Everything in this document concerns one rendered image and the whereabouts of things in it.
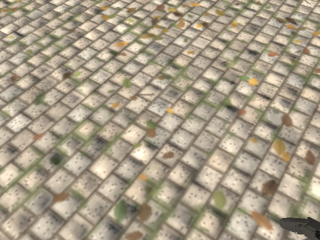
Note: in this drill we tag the right robot hand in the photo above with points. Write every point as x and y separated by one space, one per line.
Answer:
309 227

